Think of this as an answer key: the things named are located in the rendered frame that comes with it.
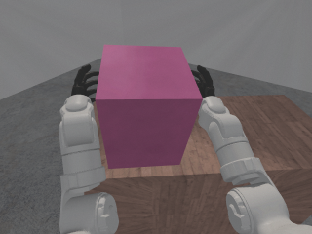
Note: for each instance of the right robot forearm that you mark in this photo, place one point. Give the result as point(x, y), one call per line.
point(238, 164)

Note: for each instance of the pedestal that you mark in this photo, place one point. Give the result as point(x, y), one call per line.
point(190, 198)

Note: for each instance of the carton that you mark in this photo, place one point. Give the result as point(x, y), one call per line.
point(147, 103)

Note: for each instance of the right robot hand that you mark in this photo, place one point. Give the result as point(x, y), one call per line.
point(205, 82)

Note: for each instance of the left robot forearm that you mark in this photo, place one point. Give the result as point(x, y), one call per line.
point(79, 147)

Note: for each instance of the left robot upper arm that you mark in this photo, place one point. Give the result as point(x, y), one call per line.
point(90, 214)

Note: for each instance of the left robot hand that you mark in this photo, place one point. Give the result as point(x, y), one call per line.
point(80, 85)

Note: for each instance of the right robot upper arm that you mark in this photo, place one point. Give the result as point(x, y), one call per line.
point(259, 209)

